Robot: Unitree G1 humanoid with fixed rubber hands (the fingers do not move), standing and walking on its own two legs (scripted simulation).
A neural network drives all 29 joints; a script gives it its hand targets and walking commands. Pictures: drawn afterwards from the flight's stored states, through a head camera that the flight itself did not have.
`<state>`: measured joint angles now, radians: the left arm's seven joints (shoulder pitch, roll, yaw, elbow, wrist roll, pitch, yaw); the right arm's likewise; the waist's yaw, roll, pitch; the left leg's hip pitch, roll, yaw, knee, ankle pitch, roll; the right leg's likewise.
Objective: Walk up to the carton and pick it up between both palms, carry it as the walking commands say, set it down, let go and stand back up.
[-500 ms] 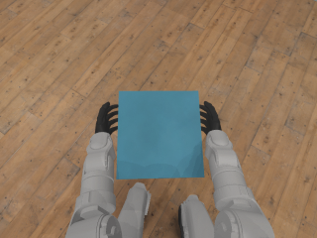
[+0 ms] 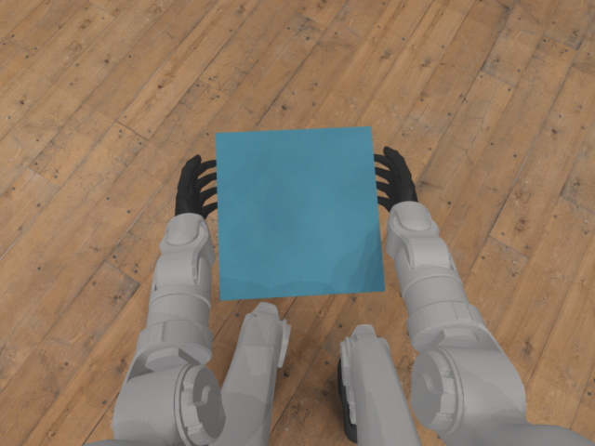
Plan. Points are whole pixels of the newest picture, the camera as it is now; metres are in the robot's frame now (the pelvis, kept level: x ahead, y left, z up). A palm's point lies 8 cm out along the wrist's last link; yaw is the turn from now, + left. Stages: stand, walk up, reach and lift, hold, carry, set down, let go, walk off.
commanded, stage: set down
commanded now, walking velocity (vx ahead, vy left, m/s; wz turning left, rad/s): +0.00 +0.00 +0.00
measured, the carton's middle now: (296, 223) +0.41 +0.07 -0.15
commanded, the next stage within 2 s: none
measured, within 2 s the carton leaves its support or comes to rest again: neither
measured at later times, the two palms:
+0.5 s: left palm (205, 216) +0.40 +0.22 -0.16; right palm (382, 207) +0.46 -0.07 -0.16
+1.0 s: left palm (214, 218) +0.42 +0.23 -0.25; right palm (367, 209) +0.48 -0.06 -0.25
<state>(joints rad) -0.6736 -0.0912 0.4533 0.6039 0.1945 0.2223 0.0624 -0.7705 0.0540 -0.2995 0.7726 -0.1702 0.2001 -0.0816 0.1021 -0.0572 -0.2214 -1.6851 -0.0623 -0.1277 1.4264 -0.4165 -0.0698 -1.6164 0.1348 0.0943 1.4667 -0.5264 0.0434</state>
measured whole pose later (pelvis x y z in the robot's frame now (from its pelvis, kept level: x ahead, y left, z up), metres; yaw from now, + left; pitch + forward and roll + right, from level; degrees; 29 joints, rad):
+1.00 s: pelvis -0.03 +0.00 -0.13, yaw -1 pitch +46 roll -2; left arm -1.02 0.03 0.50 0.70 0.14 0.23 0.08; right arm -1.14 -0.06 -0.27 0.89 -0.11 0.20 -0.13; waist 0.12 -0.06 -0.06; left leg -2.19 -0.11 -0.14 1.84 -0.45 -0.11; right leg -2.12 0.20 0.09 1.89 -0.58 0.09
